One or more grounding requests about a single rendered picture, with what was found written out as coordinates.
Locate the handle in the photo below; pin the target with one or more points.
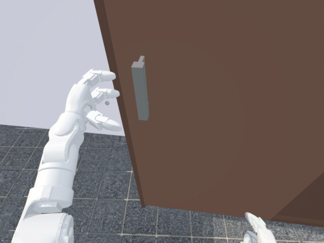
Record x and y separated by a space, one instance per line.
140 87

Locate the wardrobe door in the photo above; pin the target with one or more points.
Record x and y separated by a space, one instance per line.
309 203
236 100

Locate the left robot forearm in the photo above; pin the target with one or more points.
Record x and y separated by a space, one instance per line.
53 186

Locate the robot right hand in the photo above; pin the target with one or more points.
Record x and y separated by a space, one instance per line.
263 234

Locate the robot left hand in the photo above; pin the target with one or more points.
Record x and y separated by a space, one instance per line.
80 97

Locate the left robot upper arm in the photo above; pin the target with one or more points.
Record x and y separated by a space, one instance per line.
46 228

